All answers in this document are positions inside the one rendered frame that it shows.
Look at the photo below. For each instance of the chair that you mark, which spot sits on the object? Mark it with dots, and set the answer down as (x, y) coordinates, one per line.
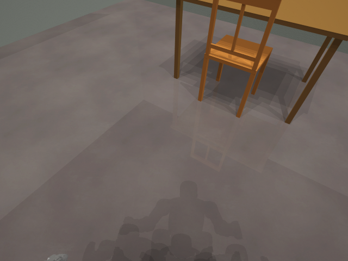
(239, 53)

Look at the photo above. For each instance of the table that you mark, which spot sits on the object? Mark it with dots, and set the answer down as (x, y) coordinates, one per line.
(324, 17)

